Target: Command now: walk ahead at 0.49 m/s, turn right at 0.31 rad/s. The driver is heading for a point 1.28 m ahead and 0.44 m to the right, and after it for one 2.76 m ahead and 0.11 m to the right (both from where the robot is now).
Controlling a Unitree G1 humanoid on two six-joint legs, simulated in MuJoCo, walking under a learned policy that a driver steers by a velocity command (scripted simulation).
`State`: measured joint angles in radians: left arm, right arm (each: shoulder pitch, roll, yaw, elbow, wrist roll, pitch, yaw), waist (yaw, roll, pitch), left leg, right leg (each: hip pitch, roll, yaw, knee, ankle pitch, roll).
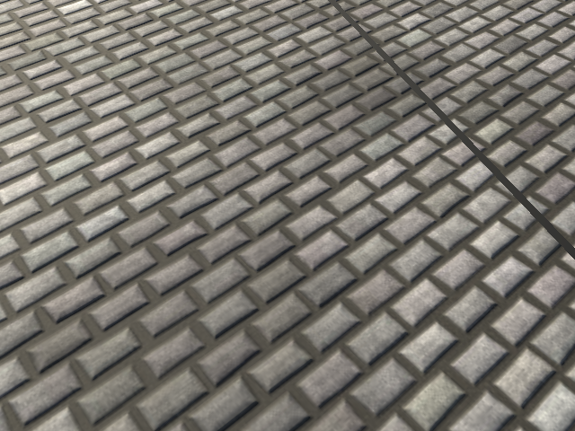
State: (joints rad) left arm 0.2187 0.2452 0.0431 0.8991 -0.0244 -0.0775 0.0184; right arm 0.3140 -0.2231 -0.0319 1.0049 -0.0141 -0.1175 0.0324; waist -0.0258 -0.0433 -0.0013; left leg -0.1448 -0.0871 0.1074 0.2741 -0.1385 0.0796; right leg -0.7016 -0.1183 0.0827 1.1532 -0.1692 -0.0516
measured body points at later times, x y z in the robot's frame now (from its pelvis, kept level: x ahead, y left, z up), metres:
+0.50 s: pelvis +0.28 -0.10 -0.01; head +0.31 -0.11 +0.44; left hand +0.45 +0.13 -0.12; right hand +0.33 -0.39 -0.12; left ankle +0.28 +0.08 -0.65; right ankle +0.30 -0.17 -0.74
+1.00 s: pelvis +0.56 -0.13 +0.00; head +0.59 -0.13 +0.44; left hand +0.81 +0.04 -0.12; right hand +0.51 -0.42 -0.11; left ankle +0.63 -0.06 -0.74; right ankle +0.45 -0.24 -0.65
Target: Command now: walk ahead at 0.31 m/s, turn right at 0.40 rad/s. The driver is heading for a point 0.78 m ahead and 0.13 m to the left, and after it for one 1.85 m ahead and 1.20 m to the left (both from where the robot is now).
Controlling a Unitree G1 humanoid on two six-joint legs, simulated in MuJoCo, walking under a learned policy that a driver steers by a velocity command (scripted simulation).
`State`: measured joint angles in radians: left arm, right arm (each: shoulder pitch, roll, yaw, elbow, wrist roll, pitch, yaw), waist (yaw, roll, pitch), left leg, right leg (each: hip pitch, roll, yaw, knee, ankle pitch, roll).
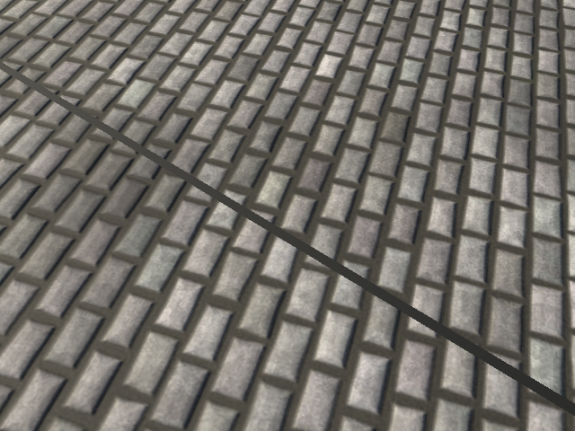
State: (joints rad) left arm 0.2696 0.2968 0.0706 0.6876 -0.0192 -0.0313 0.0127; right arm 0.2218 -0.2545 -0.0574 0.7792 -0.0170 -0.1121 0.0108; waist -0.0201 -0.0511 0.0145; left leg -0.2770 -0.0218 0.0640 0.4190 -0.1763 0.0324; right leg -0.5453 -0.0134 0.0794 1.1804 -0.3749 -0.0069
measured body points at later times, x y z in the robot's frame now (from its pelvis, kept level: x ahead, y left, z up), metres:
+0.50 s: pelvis +0.12 -0.03 -0.01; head +0.14 -0.03 +0.44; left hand +0.31 +0.20 -0.10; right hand +0.21 -0.30 -0.14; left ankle +0.12 +0.12 -0.72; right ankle +0.18 -0.14 -0.74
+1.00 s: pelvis +0.15 +0.00 -0.01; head +0.16 +0.00 +0.44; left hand +0.25 +0.25 -0.14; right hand +0.20 -0.25 -0.15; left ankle +0.13 +0.12 -0.74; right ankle +0.18 -0.14 -0.74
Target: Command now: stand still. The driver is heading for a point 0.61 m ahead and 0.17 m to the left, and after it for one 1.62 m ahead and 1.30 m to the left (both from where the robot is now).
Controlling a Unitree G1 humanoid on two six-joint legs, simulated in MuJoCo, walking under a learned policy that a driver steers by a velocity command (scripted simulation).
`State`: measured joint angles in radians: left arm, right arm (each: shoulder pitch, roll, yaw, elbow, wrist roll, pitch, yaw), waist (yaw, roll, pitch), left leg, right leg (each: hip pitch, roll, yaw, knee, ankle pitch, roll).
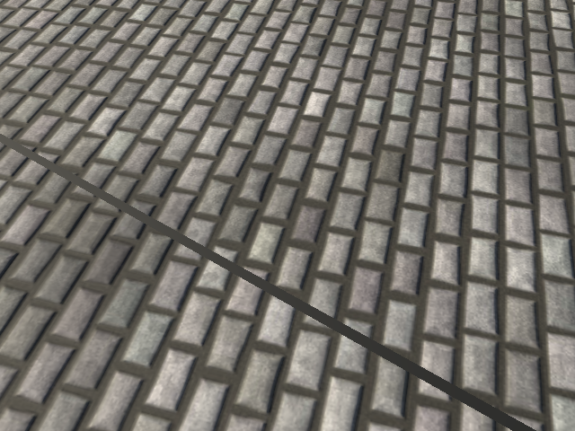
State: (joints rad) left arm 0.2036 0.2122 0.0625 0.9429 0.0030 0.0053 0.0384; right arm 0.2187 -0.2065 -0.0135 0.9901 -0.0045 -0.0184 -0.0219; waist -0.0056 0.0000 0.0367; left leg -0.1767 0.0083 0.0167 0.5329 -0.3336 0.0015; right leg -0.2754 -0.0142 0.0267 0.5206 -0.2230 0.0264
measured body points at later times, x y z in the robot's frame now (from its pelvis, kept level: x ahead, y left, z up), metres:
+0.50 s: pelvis +0.06 -0.03 -0.01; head +0.06 -0.05 +0.44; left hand +0.11 +0.24 -0.14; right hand +0.03 -0.29 -0.16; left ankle -0.03 +0.11 -0.73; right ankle +0.07 -0.13 -0.74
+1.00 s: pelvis +0.29 +0.00 -0.03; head +0.32 +0.01 +0.42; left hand +0.17 +0.24 -0.17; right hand +0.55 -0.17 -0.12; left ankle +0.41 +0.10 -0.74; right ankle +0.08 -0.14 -0.72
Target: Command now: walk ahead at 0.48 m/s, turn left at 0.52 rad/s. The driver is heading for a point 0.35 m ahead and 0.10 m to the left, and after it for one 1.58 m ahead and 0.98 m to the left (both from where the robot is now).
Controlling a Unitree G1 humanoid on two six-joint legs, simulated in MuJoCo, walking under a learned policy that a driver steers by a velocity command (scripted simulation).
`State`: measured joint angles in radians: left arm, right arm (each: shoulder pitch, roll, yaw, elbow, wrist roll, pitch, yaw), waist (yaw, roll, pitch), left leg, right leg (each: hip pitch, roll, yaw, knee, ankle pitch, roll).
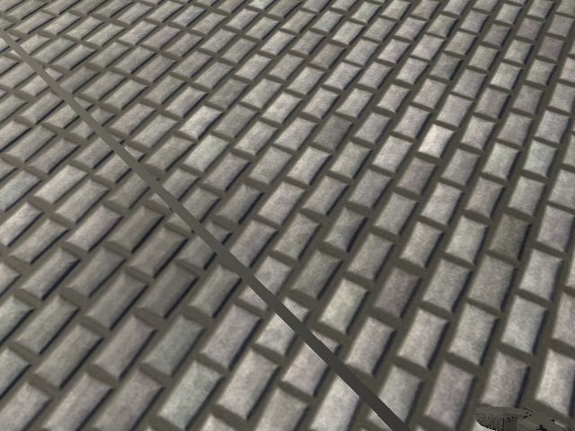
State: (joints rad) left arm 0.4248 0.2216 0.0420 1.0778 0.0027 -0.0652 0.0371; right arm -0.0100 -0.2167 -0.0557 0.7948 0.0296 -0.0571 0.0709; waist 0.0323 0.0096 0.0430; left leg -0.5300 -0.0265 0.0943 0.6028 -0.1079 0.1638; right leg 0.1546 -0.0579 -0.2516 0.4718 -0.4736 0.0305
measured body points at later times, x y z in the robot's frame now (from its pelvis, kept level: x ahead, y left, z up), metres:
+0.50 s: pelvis +0.27 +0.00 +0.01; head +0.31 +0.01 +0.46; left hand +0.42 +0.29 -0.07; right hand +0.40 -0.27 -0.11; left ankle +0.13 +0.07 -0.68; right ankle +0.43 -0.07 -0.71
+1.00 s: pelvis +0.30 +0.04 +0.03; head +0.31 +0.09 +0.47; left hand +0.26 +0.36 -0.09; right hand +0.58 -0.11 -0.04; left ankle +0.26 +0.13 -0.71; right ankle +0.41 -0.07 -0.65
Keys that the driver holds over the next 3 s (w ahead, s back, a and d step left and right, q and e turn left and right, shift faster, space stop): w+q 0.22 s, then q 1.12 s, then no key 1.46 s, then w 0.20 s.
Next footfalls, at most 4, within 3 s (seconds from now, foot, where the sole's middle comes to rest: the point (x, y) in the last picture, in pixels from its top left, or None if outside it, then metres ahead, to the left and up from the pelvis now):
0.46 right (338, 428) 0.46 -0.06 -0.75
0.90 left None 0.30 0.15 -0.75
1.38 right None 0.44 -0.01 -0.75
1.72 left None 0.22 0.14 -0.75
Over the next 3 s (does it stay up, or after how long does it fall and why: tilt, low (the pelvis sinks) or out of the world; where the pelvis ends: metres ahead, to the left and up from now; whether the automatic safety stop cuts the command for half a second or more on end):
stays up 0.33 0.06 0.02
